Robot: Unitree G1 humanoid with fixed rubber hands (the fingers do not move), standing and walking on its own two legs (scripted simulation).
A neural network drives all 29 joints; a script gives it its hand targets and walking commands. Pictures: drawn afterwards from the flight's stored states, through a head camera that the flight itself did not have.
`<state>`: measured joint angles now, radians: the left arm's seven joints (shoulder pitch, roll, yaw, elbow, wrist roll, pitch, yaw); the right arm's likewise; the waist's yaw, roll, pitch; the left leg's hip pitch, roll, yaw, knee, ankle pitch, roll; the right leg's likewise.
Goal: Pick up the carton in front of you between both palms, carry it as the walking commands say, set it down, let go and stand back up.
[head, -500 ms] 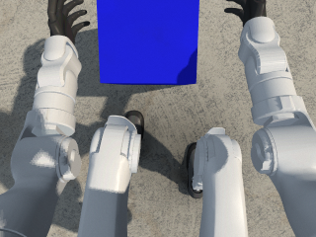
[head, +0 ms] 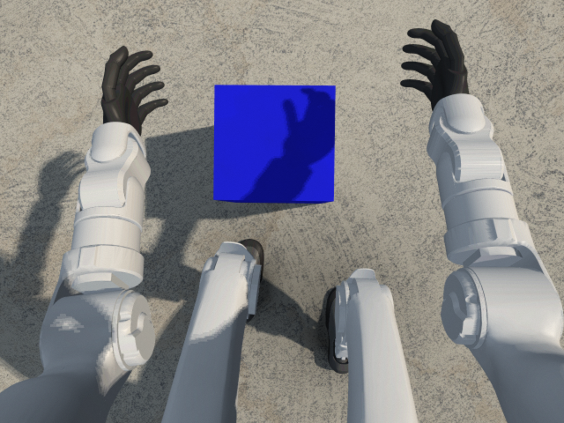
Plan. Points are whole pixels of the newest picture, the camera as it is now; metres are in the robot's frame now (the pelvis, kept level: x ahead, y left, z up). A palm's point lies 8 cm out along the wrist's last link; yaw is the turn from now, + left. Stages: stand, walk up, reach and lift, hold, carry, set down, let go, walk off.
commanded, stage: set down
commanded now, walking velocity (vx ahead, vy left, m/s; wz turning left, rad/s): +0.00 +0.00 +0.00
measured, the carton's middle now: (276, 154) +0.47 +0.09 -0.41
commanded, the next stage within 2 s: let go in 0.28 s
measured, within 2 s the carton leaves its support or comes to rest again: neither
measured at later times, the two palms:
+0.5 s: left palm (47, 114) +0.41 +0.26 +0.02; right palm (535, 92) +0.48 -0.14 +0.03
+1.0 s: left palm out of the picture +0.26 +0.26 +0.16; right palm out of the picture +0.33 -0.20 +0.15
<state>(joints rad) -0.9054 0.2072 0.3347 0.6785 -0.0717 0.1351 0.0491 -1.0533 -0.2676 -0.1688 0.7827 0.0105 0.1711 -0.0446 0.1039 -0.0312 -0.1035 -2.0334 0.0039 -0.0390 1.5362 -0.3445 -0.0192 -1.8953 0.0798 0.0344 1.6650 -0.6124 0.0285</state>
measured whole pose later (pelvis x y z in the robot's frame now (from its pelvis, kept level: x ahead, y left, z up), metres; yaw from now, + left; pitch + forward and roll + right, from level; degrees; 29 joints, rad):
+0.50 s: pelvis +0.03 +0.01 +0.13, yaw +0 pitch +42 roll -3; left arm -0.64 0.17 0.30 0.64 0.07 0.10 -0.04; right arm -0.76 -0.18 -0.22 0.73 -0.09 0.12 -0.04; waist 0.08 -0.02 -0.13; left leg -1.51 0.01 -0.03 1.02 -0.23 0.00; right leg -1.38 0.06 0.05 1.10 -0.44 0.03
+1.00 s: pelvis +0.10 +0.01 +0.23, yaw +3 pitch +13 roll +0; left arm 0.16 0.20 0.04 0.41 -0.02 0.00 -0.06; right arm 0.03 -0.18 -0.11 0.54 -0.04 -0.03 0.02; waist 0.05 0.00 0.00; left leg -0.57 -0.02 -0.02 0.53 -0.18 0.01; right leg -0.43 0.01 0.07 0.56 -0.35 0.02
